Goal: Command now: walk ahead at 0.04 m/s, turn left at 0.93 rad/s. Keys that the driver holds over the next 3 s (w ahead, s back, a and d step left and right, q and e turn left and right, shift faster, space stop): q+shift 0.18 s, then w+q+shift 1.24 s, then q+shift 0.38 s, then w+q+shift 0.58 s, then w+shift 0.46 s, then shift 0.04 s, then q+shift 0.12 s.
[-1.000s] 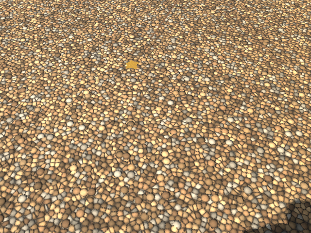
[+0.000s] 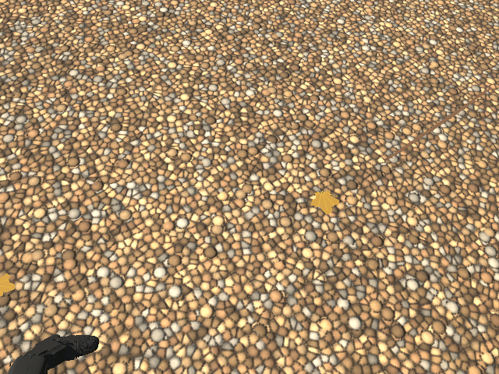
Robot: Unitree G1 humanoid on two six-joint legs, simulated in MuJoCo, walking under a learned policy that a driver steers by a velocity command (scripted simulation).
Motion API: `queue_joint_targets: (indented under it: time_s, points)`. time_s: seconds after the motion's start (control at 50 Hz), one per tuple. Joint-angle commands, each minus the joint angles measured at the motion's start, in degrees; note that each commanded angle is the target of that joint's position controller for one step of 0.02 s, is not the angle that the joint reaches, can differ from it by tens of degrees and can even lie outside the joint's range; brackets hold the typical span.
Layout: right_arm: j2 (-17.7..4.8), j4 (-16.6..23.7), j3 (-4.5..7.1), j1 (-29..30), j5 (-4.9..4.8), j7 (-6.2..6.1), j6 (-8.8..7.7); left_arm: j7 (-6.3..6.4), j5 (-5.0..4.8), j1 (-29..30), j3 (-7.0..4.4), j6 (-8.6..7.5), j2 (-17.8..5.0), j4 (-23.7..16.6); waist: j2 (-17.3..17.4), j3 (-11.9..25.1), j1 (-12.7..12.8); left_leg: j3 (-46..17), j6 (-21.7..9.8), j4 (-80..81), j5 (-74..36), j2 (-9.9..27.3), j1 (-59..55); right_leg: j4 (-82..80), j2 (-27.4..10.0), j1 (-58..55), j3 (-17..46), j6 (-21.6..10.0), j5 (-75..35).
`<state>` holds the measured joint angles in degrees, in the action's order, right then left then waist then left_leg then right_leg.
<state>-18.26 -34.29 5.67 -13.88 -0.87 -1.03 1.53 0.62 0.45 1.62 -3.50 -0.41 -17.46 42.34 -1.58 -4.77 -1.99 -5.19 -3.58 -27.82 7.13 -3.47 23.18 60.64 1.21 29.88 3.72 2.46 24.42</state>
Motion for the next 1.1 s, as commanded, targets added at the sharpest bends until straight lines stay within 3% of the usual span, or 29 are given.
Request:
queue_joint_targets:
  time_s: [0.02, 0.08, 0.18, 0.22, 0.24, 0.26, 0.28, 0.3, 0.32, 0.36, 0.42, 0.52, 0.68, 0.72, 0.74, 0.76, 0.78, 0.8, 0.82, 0.84, 0.86, 0.88, 0.9, 0.92, 0.94, 0.98, 1.02, 1.06, 1.1]
  points:
    - [-9.5, 6.0, 2.89, 3.2, 0.25, -1.55, -0.26, 0.1, -0.52, -1.4, -1.15, -0.45, -3.7, -2.4, 7.0, 14.3, 2.9, -18.2, -9.6, 6.9, -15.5, 11.1, -14.8, -8.1, 1.7, 1.8, 2.3, 1.3, -3.0]
    - [-10.1, 6.4, 3.27, 3.3, 0.03, -2.03, 0.46, -0.12, -0.83, -1.6, -0.99, -0.14, -3.2, -2.2, 8.3, 14.8, 2.2, -21.0, -8.7, 6.5, -9.9, 10.3, -13.1, -14.8, 2.9, -1.6, 3.3, 1.9, -5.5]
    - [-9.6, 7.4, 3.21, 4.9, 0.0, -1.46, 1.36, -0.79, -1.01, -3.3, -1.87, -0.56, -4.6, -2.0, 11.9, 12.7, 1.6, -26.8, -6.7, 5.9, -2.3, 8.6, -10.0, -24.9, 3.3, -7.7, 4.1, 0.6, -6.2]
    - [-9.0, 8.1, 2.76, 7.5, -0.82, -1.33, 1.63, -1.12, -1.56, -9.8, -2.71, -0.94, -5.7, -0.3, 10.6, 13.5, 4.9, -26.5, -4.5, 5.6, 21.2, 5.3, -0.4, -34.9, 1.5, -20.4, 2.9, -1.6, -11.4]
    - [-7.0, 7.8, 1.99, 5.9, -0.84, -1.16, 1.63, -0.74, -1.5, -14.1, -3.78, -0.74, -8.2, 0.6, 4.7, 13.7, 6.0, -21.4, -1.7, -2.6, 32.8, 0.9, 9.7, -39.6, -5.7, -30.1, 7.9, -4.3, -4.5]
    - [-3.2, 8.5, 0.76, 4.9, -0.99, -0.97, 1.36, -0.42, -0.61, -17.4, -4.39, -0.63, -12.5, 0.4, -8.8, 12.8, 5.5, -8.9, 0.2, -19.2, 31.8, -6.4, 21.7, -46.8, -18.6, -34.7, 25.7, -9.3, 15.3]
    - [-5.3, 10.7, 0.85, 6.2, -1.08, -0.46, -0.13, -0.73, 1.74, -12.8, -4.63, -1.94, -14.3, -0.8, -15.3, 6.4, 3.1, -7.2, 0.9, -28.7, 21.1, -1.0, 29.3, -52.6, -24.8, -28.3, 39.0, -13.5, 24.4]
    - [-9.1, 9.6, 1.52, 6.4, -0.3, -0.1, -0.65, 0.03, 1.15, -7.9, -3.97, -2.7, -10.9, -3.0, -12.4, 4.2, 2.0, -5.1, 1.8, -33.8, 15.2, 2.8, 29.3, -52.2, -23.3, -25.5, 33.3, -12.4, 22.9]
    - [-10.1, 7.9, 2.01, 4.8, 0.34, 0.11, -0.73, 0.82, -0.08, -6.5, -3.32, -2.93, -8.7, -3.6, -9.6, 4.2, 1.7, -3.3, 3.0, -37.8, 11.5, 3.6, 28.1, -51.7, -20.1, -25.1, 26.3, -10.0, 18.5]
    - [-7.6, 6.9, 1.33, 3.3, 0.72, 0.65, -0.89, 1.47, -1.09, -9.4, -2.55, -3.12, -7.7, -3.5, -5.9, 4.5, 2.6, 0.3, 4.3, -46.6, 7.8, 4.9, 28.2, -50.7, -16.5, -25.2, 16.6, -7.4, 11.8]
    - [-5.3, 8.4, 0.12, 5.3, -0.38, 0.92, -1.2, 1.02, 0.09, -15.6, -2.3, -3.93, -8.3, -2.7, -4.4, 2.5, 4.8, 2.2, 5.4, -50.8, 4.2, 7.6, 31.2, -51.1, -15.5, -25.2, 9.1, -7.6, 9.0]
    - [-4.4, 9.6, -0.59, 7.8, -1.5, 1.26, -1.39, 0.7, 1.26, -20.4, -2.31, -4.37, -9.5, -1.9, -5.8, -0.3, 6.5, 0.9, 7.3, -46.8, 0.1, 10.5, 35.3, -53.0, -18.6, -28.9, 2.4, -9.6, 4.1]
    - [-1.0, 10.4, -2.63, 14.4, -1.86, 4.23, -2.02, 0.11, 0.05, -23.2, -3.39, -3.15, -11.1, 1.0, -3.0, -6.6, 7.1, 6.9, 1.9, -29.9, 2.5, 13.8, 32.9, -55.7, -21.0, -36.6, -12.8, -8.2, -7.1]
    - [-1.3, 9.8, -2.68, 13.4, -2.01, 4.76, -2.16, -0.36, -0.28, -20.5, -3.75, -2.6, -12.4, 1.0, -2.8, -6.2, 4.8, 11.3, -1.0, -23.9, 6.0, 11.6, 23.5, -53.1, -19.2, -35.1, -18.6, -7.1, -22.8]
    - [-2.7, 9.0, -1.98, 11.2, -1.96, 4.61, -2.14, -0.51, -0.53, -19.9, -4.2, -2.42, -14.1, 0.9, -4.6, -3.5, 2.7, 14.9, -2.2, -22.9, 8.2, 8.0, 15.2, -48.6, -18.7, -34.4, -20.5, -7.1, -43.8]
    - [-5.4, 7.3, -0.48, 4.3, -2.5, 4.27, -2.17, -0.61, -0.75, -19.3, -4.63, -2.05, -15.9, 1.1, -6.6, 1.3, -1.7, 17.6, -3.4, -23.4, 10.8, 3.5, 4.3, -38.4, -18.8, -33.6, -21.7, -7.1, -64.8]
    - [-9.6, 3.8, 1.97, -7.9, -2.99, 3.89, -2.16, -0.68, -1.43, -17.3, -4.85, -1.83, -16.9, 0.5, -6.3, 8.7, -8.9, 19.0, -5.9, -18.9, 8.8, -1.0, -13.8, -22.6, -18.2, -28.6, -22.5, -6.3, -76.4]
    - [-15.1, -0.9, 5.0, -21.2, -3.18, 2.98, -1.24, -0.35, -1.02, -17.6, -3.54, -2.91, -13.3, -1.0, -0.4, 13.8, -13.9, 11.1, -8.4, -14.7, 5.7, -1.2, -37.3, -1.2, -15.4, -11.3, -20.3, -3.2, -55.5]
    - [-21.3, -1.6, 5.0, -16.4, -2.85, 2.58, -1.52, -0.52, 1.15, -21.2, 0.05, -4.78, -0.2, -4.9, 22.4, 12.9, -2.9, -21.4, -15.3, -2.3, 26.3, 10.3, -45.6, 21.6, -3.4, 12.6, -14.0, 0.0, 6.1]
    - [-18.1, 2.1, 3.57, -16.8, -1.8, 3.21, -3.61, -0.25, -1.34, -16.4, 0.11, -7.88, -5.1, -8.5, 17.8, 26.3, -4.9, -47.9, -20.6, 11.8, 42.8, 18.4, -48.6, 28.9, -0.7, 17.6, 2.5, -1.5, 6.2]
    - [-13.1, 0.9, 2.32, -16.9, -1.2, 3.85, -5.24, 0.15, -3.84, -7.5, -1.08, -9.31, -10.0, -10.6, 9.0, 17.3, -6.9, -46.3, -16.8, 16.1, 37.7, 19.3, -44.5, 27.3, -2.3, 23.0, 3.3, -3.3, -1.0]
    - [-12.4, -0.3, 1.95, -16.4, -0.5, 3.8, -6.29, 0.38, -3.49, -6.8, -0.29, -10.18, -7.8, -10.9, 6.1, 11.6, -4.6, -41.3, -16.4, 15.3, 30.2, 18.7, -37.0, 23.8, -4.0, 23.0, 3.0, -4.4, -3.7]
    - [-10.6, 0.1, 1.24, -11.9, 0.03, 3.76, -6.74, 0.44, -1.66, -8.1, 0.13, -10.46, -6.4, -9.8, 2.2, 9.1, -1.2, -34.9, -15.3, 13.2, 23.5, 16.5, -27.7, 18.7, -6.5, 17.9, 4.0, -4.7, -6.4]
    - [-8.4, 1.2, 0.44, -7.4, 0.85, 3.63, -6.89, 0.02, -0.97, -11.6, -0.24, -9.7, -6.4, -8.3, 2.2, 7.5, 2.5, -28.8, -14.7, 11.9, 19.4, 13.5, -20.3, 15.1, -7.9, 12.5, 5.1, -4.4, -9.3]
    - [-7.1, 1.7, -0.02, -5.2, 0.95, 3.34, -6.9, -0.53, -0.86, -12.8, -0.45, -8.64, -6.7, -7.8, 4.1, 5.8, 4.0, -25.8, -15.0, 13.3, 17.7, 11.5, -16.1, 12.3, -8.0, 10.4, 5.0, -3.6, -10.4]
    - [-5.4, 0.8, -0.71, -5.1, -0.44, 2.3, -6.97, -0.99, 0.28, -10.7, -0.6, -7.13, -6.7, -7.8, 3.1, 1.7, 4.1, -20.2, -14.8, 15.7, 10.2, 9.4, -11.1, 4.2, -7.8, 9.2, 3.0, -1.5, -11.6]
    - [-4.9, -0.8, -1.04, -6.7, -0.83, 0.91, -6.83, -1.19, 1.14, -3.0, 0.04, -6.82, -5.1, -10.4, 2.7, -2.2, 2.4, -13.9, -13.3, 16.4, -1.2, 5.7, -5.4, -7.3, -4.9, 7.3, -1.1, 0.5, -19.4]
    - [-4.9, -2.8, -1.03, -8.6, -0.73, 0.01, -6.15, -1.84, 1.05, 3.1, 0.9, -7.16, -1.9, -12.4, 4.1, -2.6, 0.0, -11.1, -10.9, 15.3, -4.1, 3.1, -2.4, -18.6, -1.7, 2.8, -3.6, 1.5, -28.7]
    - [-6.6, -4.6, -0.29, -11.4, -1.21, -0.07, -6.06, -2.36, 0.01, 7.8, 0.91, -7.76, -1.1, -14.6, 4.9, -1.9, -2.5, -13.3, -9.3, 17.0, -0.9, 4.0, -1.1, -27.0, 0.5, -3.6, -3.8, 1.1, -34.2]
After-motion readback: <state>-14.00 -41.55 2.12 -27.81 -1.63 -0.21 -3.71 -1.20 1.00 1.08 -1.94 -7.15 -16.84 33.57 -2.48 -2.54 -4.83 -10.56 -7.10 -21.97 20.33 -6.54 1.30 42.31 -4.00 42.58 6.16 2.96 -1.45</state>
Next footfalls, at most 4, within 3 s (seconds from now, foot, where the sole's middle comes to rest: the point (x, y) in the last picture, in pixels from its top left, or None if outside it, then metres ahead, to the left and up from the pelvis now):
0.24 right None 0.13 -0.14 -0.77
0.80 left None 0.22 0.33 -0.77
1.24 right None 0.61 0.66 -0.77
1.68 left None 0.41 1.04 -0.77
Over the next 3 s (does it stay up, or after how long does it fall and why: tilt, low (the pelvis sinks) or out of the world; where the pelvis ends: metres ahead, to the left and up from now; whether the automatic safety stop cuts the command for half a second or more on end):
stays up -0.01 1.49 -0.02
